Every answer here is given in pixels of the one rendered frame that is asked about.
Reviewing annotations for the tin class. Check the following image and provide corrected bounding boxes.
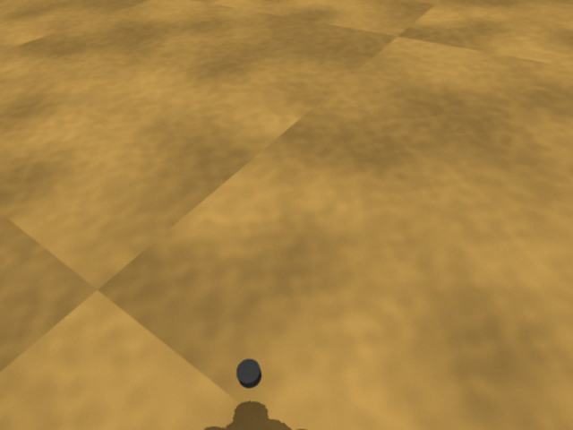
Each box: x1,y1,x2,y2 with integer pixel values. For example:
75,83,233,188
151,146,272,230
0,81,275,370
236,359,261,388

